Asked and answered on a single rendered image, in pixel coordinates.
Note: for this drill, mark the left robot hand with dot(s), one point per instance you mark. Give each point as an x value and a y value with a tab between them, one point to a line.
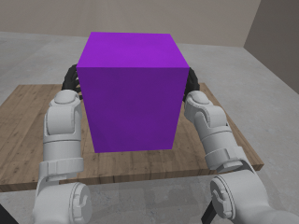
71	81

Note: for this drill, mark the right robot forearm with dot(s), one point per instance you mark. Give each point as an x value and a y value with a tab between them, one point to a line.
222	152

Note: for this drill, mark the right robot hand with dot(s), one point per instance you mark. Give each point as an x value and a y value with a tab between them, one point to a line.
191	84

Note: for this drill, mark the left robot forearm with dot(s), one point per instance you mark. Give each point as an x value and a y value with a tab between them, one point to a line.
61	139

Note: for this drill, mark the carton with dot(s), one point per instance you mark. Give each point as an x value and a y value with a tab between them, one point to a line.
132	86

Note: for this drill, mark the robot left upper arm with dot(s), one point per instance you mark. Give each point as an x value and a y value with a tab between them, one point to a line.
68	203

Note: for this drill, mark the robot right upper arm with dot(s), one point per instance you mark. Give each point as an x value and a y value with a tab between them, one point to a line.
241	197

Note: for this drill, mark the table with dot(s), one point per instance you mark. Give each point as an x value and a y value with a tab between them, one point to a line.
21	148

